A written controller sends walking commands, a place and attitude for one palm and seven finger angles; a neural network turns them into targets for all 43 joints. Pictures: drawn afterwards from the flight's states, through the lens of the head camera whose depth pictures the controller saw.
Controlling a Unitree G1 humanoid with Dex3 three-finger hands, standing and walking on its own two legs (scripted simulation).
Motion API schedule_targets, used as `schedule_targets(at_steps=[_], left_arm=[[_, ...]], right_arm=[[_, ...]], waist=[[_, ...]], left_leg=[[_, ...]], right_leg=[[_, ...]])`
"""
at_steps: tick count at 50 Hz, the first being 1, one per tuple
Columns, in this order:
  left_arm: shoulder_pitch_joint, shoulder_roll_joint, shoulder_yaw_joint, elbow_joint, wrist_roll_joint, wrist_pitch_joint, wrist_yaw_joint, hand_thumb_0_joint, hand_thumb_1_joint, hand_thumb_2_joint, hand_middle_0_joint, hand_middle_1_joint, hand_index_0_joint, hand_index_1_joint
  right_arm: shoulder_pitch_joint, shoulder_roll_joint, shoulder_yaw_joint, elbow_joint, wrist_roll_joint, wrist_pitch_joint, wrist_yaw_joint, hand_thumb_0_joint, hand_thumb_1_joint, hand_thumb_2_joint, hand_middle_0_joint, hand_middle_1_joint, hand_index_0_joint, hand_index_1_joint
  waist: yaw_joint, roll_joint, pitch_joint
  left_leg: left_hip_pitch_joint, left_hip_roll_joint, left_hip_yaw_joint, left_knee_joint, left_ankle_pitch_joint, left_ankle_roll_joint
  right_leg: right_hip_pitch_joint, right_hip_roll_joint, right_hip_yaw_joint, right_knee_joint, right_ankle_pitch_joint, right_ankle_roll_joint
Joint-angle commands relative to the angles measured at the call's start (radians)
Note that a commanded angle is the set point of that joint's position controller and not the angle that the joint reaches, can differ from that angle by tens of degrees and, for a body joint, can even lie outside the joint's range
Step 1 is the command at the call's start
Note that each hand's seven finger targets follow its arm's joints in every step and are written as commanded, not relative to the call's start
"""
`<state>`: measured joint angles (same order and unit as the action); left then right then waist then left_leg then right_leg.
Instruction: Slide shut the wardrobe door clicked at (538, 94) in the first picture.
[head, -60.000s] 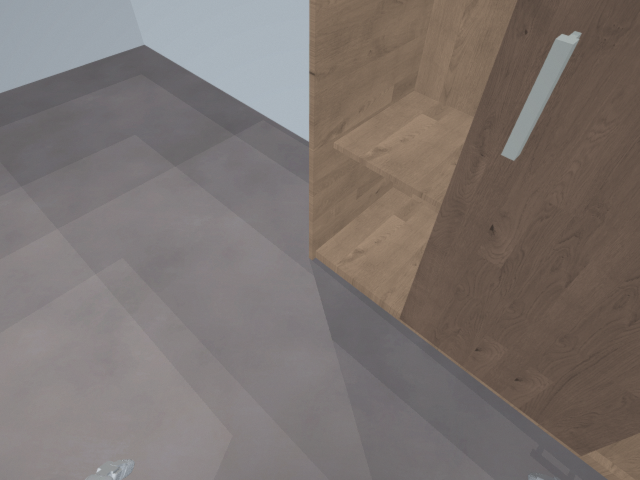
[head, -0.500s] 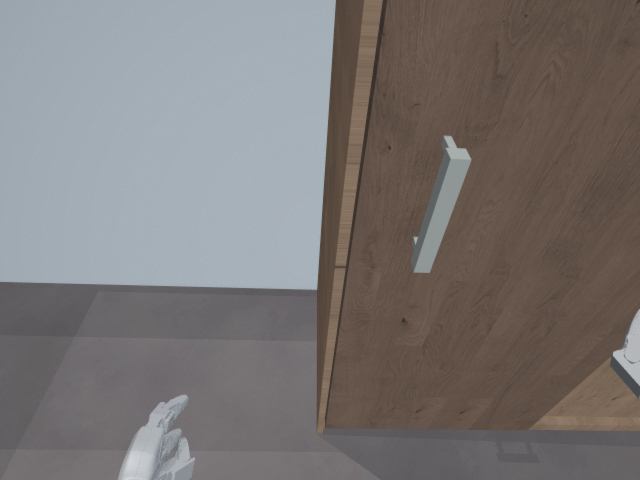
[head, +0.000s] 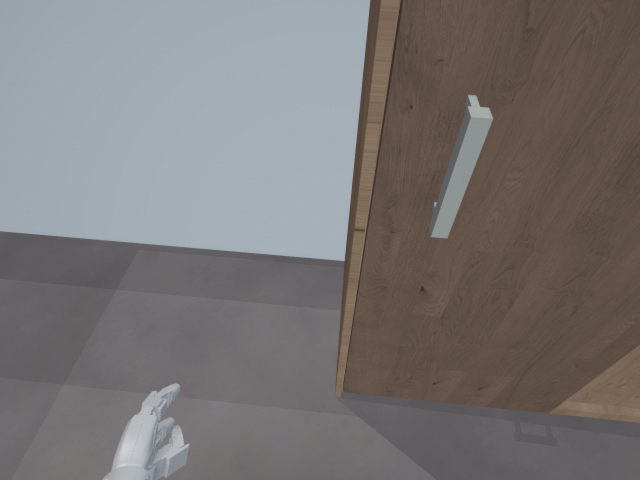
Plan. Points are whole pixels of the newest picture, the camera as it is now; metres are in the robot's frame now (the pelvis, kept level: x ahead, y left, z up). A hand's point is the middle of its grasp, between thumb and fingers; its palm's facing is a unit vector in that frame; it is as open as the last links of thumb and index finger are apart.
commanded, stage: step back with the hand held close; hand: right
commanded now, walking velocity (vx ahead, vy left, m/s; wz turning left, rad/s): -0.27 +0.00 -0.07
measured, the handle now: (454, 171) +0.47 -0.16 +0.16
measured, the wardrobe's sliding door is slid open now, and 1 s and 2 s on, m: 0.00 0.00 0.00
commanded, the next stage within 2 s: stop stepping back and stand still in 1.16 s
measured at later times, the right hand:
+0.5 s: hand out of the picture +0.15 -0.27 +0.17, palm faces +0.50 +0.74 -0.46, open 7.4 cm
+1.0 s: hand out of the picture +0.07 -0.28 +0.18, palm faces +0.50 +0.76 -0.43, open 7.4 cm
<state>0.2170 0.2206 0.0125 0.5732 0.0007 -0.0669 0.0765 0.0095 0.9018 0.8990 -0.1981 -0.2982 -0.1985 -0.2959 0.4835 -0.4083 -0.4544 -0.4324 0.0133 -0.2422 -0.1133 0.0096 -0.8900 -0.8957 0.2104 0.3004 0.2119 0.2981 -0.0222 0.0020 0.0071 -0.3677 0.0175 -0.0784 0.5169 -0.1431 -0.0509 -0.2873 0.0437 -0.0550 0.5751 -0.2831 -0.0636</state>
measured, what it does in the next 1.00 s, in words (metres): walks backwards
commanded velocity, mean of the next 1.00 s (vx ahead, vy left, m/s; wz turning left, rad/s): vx -0.37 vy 0.00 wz -0.02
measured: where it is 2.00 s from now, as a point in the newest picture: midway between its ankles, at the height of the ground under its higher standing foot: outside the picture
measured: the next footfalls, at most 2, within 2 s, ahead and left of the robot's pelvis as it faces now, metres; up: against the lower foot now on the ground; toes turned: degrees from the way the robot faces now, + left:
left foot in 1.02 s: -0.19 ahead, +0.10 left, +0.00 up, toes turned +3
right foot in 1.52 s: -0.21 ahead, -0.14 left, +0.00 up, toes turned -2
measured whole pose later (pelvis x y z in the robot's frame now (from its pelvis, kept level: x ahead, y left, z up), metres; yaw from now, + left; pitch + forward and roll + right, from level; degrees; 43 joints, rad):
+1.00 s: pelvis -0.12 +0.00 +0.00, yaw +1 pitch +4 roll +4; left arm 0.20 0.16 0.01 0.64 0.03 -0.19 0.05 0.01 0.90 0.90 -0.20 -0.30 -0.20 -0.30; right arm 0.49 -0.41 -0.51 -0.51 0.03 -0.34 -0.13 0.01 -0.89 -0.90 0.21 0.30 0.21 0.30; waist -0.05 0.01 -0.03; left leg -0.15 -0.05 0.01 0.49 -0.41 0.02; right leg -0.54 -0.06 -0.04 0.50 -0.03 -0.05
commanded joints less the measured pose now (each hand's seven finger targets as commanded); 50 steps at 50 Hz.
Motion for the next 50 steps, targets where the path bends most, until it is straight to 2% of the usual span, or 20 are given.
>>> schedule_targets(at_steps=[1,4,10,13,16,19,21,23,26,28,30,32,34,36,38,40,43,47,48,50], left_arm=[[-0.084,0.14,0.05,-0.152,-0.005,-0.062,0.01,0.0,0.9,0.9,-0.2,-0.3,-0.2,-0.3],[-0.081,0.144,0.05,-0.158,-0.004,-0.076,0.008,0.0,0.9,0.9,-0.2,-0.3,-0.2,-0.3],[-0.08,0.15,0.056,-0.17,0.001,-0.105,0.008,0.0,0.9,0.9,-0.2,-0.3,-0.2,-0.3],[-0.062,0.151,0.059,-0.166,0.003,-0.111,0.002,0.0,0.9,0.9,-0.2,-0.3,-0.2,-0.3],[-0.051,0.145,0.061,-0.147,0.007,-0.111,-0.005,0.0,0.9,0.9,-0.2,-0.3,-0.2,-0.3],[-0.044,0.14,0.059,-0.132,0.008,-0.113,-0.014,0.0,0.9,0.9,-0.2,-0.3,-0.2,-0.3],[-0.056,0.143,0.059,-0.134,0.004,-0.117,-0.012,0.0,0.9,0.9,-0.2,-0.3,-0.2,-0.3],[-0.069,0.148,0.063,-0.14,0.005,-0.123,-0.006,0.0,0.9,0.9,-0.2,-0.3,-0.2,-0.3],[-0.076,0.146,0.075,-0.147,0.01,-0.13,-0.009,0.0,0.9,0.9,-0.2,-0.3,-0.2,-0.3],[-0.066,0.145,0.074,-0.149,0.007,-0.131,-0.015,0.0,0.9,0.9,-0.2,-0.3,-0.2,-0.3],[-0.043,0.123,0.076,-0.138,0.011,-0.125,-0.018,0.0,0.9,0.9,-0.2,-0.3,-0.2,-0.3],[-0.048,0.1,0.066,-0.111,0.019,-0.121,-0.03,0.0,0.9,0.9,-0.2,-0.3,-0.2,-0.3],[-0.056,0.103,0.067,-0.11,0.021,-0.118,-0.027,0.0,0.9,0.9,-0.2,-0.3,-0.2,-0.3],[-0.067,0.115,0.067,-0.122,0.015,-0.117,-0.016,0.0,0.9,0.9,-0.2,-0.3,-0.2,-0.3],[-0.096,0.142,0.075,-0.141,0.015,-0.133,-0.006,0.0,0.9,0.9,-0.2,-0.3,-0.2,-0.3],[-0.094,0.138,0.078,-0.116,0.034,-0.139,0.003,0.0,0.9,0.9,-0.2,-0.3,-0.2,-0.3],[-0.055,0.129,0.085,-0.08,0.028,-0.159,-0.008,0.0,0.9,0.9,-0.2,-0.3,-0.2,-0.3],[-0.06,0.113,0.062,-0.041,0.031,-0.174,-0.012,0.0,0.9,0.9,-0.2,-0.3,-0.2,-0.3],[-0.06,0.11,0.058,-0.033,0.034,-0.17,-0.013,0.0,0.9,0.9,-0.2,-0.3,-0.2,-0.3],[-0.041,0.086,0.05,-0.011,0.038,-0.154,-0.011,0.0,0.9,0.9,-0.2,-0.3,-0.2,-0.3]], right_arm=[[-0.094,-0.15,-0.065,-0.167,-0.004,-0.064,-0.021,0.0,-0.9,-0.9,0.2,0.3,0.2,0.3],[-0.106,-0.162,-0.078,-0.205,-0.016,-0.085,-0.031,0.0,-0.9,-0.9,0.2,0.3,0.2,0.3],[-0.111,-0.204,-0.15,-0.285,-0.039,-0.121,-0.044,0.0,-0.9,-0.9,0.2,0.3,0.2,0.3],[-0.125,-0.179,-0.139,-0.256,-0.042,-0.127,-0.038,0.0,-0.9,-0.9,0.2,0.3,0.2,0.3],[-0.148,-0.172,-0.121,-0.213,-0.035,-0.131,-0.029,0.0,-0.9,-0.9,0.2,0.3,0.2,0.3],[-0.143,-0.166,-0.108,-0.19,-0.026,-0.138,-0.027,0.0,-0.9,-0.9,0.2,0.3,0.2,0.3],[-0.134,-0.162,-0.11,-0.211,-0.023,-0.148,-0.03,0.0,-0.9,-0.9,0.2,0.3,0.2,0.3],[-0.115,-0.171,-0.144,-0.229,-0.031,-0.16,-0.034,0.0,-0.9,-0.9,0.2,0.3,0.2,0.3],[-0.083,-0.197,-0.194,-0.253,-0.037,-0.165,-0.031,0.0,-0.9,-0.9,0.2,0.3,0.2,0.3],[-0.073,-0.191,-0.186,-0.279,-0.034,-0.166,-0.021,0.0,-0.9,-0.9,0.2,0.3,0.2,0.3],[-0.071,-0.21,-0.171,-0.294,-0.021,-0.17,-0.014,0.0,-0.9,-0.9,0.2,0.3,0.2,0.3],[-0.1,-0.222,-0.14,-0.321,-0.003,-0.172,-0.02,0.0,-0.9,-0.9,0.2,0.3,0.2,0.3],[-0.061,-0.229,-0.148,-0.336,-0.001,-0.168,-0.031,0.0,-0.9,-0.9,0.2,0.3,0.2,0.3],[0.027,-0.232,-0.179,-0.326,0.004,-0.165,-0.035,0.0,-0.9,-0.9,0.2,0.3,0.2,0.3],[0.017,-0.217,-0.209,-0.342,-0.007,-0.176,-0.029,0.0,-0.9,-0.9,0.2,0.3,0.2,0.3],[-0.039,-0.227,-0.227,-0.312,-0.019,-0.175,-0.031,0.0,-0.9,-0.9,0.2,0.3,0.2,0.3],[-0.016,-0.17,-0.176,-0.264,0.003,-0.173,-0.026,0.0,-0.9,-0.9,0.2,0.3,0.2,0.3],[-0.039,-0.126,-0.069,-0.257,0.025,-0.157,-0.017,0.0,-0.9,-0.9,0.2,0.3,0.2,0.3],[-0.083,-0.124,-0.043,-0.266,0.025,-0.156,-0.012,0.0,-0.9,-0.9,0.2,0.3,0.2,0.3],[-0.139,-0.168,-0.041,-0.281,0.015,-0.157,-0.015,0.0,-0.9,-0.9,0.2,0.3,0.2,0.3]], waist=[[0.012,0.019,-0.035],[0.011,-0.005,-0.052],[-0.003,-0.154,-0.124],[0.005,-0.098,-0.05],[0.019,0.033,0.017],[0.025,0.045,0.013],[0.023,-0.018,-0.032],[0.012,-0.137,-0.107],[0.001,-0.161,-0.14],[0.001,-0.052,-0.101],[0.023,0.139,-0.091],[0.032,0.159,-0.13],[0.034,0.087,-0.174],[0.023,-0.028,-0.19],[0.016,-0.255,-0.199],[0.027,-0.302,-0.132],[0.006,-0.165,-0.115],[0.008,-0.209,-0.144],[0.01,-0.204,-0.147],[0.022,-0.069,-0.193]], left_leg=[[0.127,0.069,-0.109,-0.079,-0.097,0.068],[0.125,0.055,-0.096,-0.057,-0.183,0.063],[0.361,-0.011,-0.034,0.188,0.01,0.037],[0.336,0.004,-0.076,0.178,0.01,0.052],[0.147,0.064,-0.175,0.031,-0.086,0.087],[-0.003,0.085,-0.173,-0.019,-0.178,0.103],[0.045,0.041,-0.104,0.082,-0.102,0.079],[0.224,-0.022,-0.022,0.303,0.023,0.044],[0.378,-0.055,-0.003,0.4,-0.005,0.022],[0.352,-0.024,-0.049,0.279,0.094,0.049],[0.141,0.133,-0.283,0.037,0.19,0.129],[-0.057,0.256,-0.33,-0.109,0.169,0.199],[-0.102,0.212,-0.244,-0.07,0.11,0.17],[-0.057,0.074,-0.116,0.049,0.008,0.099],[0.226,-0.084,0.022,0.363,-0.098,0.037],[0.263,-0.124,0.016,0.609,-0.229,0.024],[0.109,-0.099,0.053,0.402,-0.328,0.035],[0.059,-0.062,0.092,-0.076,-0.33,0.07],[0.066,-0.032,0.07,-0.207,-0.263,0.084],[0.0,0.142,-0.105,-0.284,-0.026,0.154]], right_leg=[[-0.226,-0.112,0.142,-0.173,-0.293,-0.027],[-0.25,-0.126,0.172,-0.187,-0.362,-0.044],[-0.447,-0.193,0.237,-0.28,-0.45,-0.084],[-0.52,-0.165,0.212,-0.22,-0.485,-0.08],[-0.429,-0.109,0.177,-0.098,-0.447,-0.049],[-0.295,-0.103,0.18,-0.07,-0.359,-0.03],[-0.301,-0.141,0.22,-0.145,-0.327,-0.042],[-0.421,-0.24,0.291,-0.251,-0.355,-0.087],[-0.559,-0.296,0.305,-0.28,-0.387,-0.121],[-0.543,-0.231,0.239,-0.161,-0.332,-0.094],[-0.383,-0.094,0.142,0.054,-0.262,-0.012],[-0.111,-0.035,0.101,0.179,-0.085,0.05],[0.001,-0.058,0.118,0.108,-0.015,0.042],[-0.045,-0.128,0.19,-0.052,0.002,0.002],[-0.36,-0.313,0.37,-0.328,-0.332,-0.09],[-0.512,-0.412,0.465,-0.457,-0.458,-0.155],[-0.246,-0.339,0.326,-0.334,-0.196,-0.108],[0.035,-0.292,0.297,-0.313,-0.07,-0.027],[0.071,-0.27,0.267,-0.27,-0.006,0.005],[0.168,-0.179,0.136,-0.034,0.214,0.061]])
